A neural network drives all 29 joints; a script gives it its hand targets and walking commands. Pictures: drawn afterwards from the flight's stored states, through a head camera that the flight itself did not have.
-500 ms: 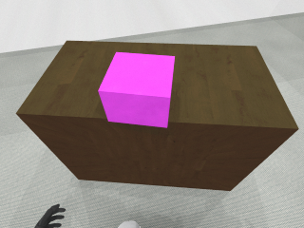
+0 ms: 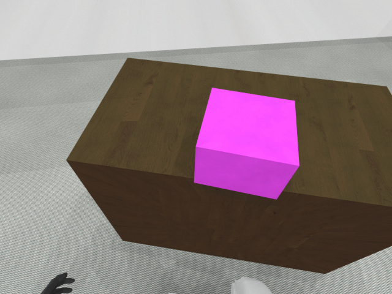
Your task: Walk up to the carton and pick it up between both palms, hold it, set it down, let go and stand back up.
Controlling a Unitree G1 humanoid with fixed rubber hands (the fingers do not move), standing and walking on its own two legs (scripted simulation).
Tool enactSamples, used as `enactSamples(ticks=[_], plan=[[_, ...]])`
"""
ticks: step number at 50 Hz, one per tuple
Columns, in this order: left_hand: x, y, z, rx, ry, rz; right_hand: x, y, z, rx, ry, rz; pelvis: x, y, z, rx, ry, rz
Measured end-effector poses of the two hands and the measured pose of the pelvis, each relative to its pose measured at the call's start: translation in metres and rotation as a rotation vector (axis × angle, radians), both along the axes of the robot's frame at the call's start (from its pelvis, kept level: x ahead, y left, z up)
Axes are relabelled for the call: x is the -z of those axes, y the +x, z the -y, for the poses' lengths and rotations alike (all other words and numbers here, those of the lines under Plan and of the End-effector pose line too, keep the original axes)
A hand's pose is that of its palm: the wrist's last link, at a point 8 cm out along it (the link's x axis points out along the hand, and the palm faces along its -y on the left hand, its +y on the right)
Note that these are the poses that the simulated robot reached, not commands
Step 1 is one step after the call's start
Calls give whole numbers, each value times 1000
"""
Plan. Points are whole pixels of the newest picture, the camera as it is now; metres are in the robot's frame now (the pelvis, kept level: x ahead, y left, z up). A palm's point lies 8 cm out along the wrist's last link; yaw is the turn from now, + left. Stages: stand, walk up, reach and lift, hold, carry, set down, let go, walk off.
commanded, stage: walk up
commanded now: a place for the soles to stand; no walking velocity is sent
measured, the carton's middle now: (243, 142) +0.47 -0.08 +0.02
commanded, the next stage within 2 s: none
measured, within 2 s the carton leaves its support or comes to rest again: neither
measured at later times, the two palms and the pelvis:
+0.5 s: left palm (71, 288) +0.16 +0.27 -0.08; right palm out of the picture +0.10 -0.38 -0.09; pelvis +0.03 -0.05 -0.01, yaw -1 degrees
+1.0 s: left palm (71, 281) +0.17 +0.28 -0.09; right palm out of the picture +0.12 -0.38 -0.08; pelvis +0.05 -0.04 +0.00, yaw -1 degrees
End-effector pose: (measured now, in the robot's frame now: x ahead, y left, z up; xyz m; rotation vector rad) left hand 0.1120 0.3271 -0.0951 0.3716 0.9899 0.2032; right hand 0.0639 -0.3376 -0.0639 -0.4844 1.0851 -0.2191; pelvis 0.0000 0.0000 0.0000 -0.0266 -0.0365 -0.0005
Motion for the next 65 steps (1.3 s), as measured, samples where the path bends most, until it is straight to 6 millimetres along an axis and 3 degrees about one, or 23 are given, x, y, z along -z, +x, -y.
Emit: enactSamples(ticks=[8,17,23,32,51,65], plan=[[-2,20,6,-11,9,-42,0,23,8,2,-19,0,-3,22,7,-1,15,-25],[-6,44,40,12,46,1,27,40,38,17,24,30,10,35,40,15,41,10],[-20,48,52,10,56,50,30,42,46,26,44,46,7,34,51,14,53,41],[-9,37,44,-1,38,2,29,30,40,33,28,14,9,27,42,14,43,22],[-7,61,43,0,20,-6,20,58,39,25,16,20,5,52,40,14,37,-19],[-10,67,43,2,19,27,18,60,38,25,15,45,5,51,39,14,37,-18]])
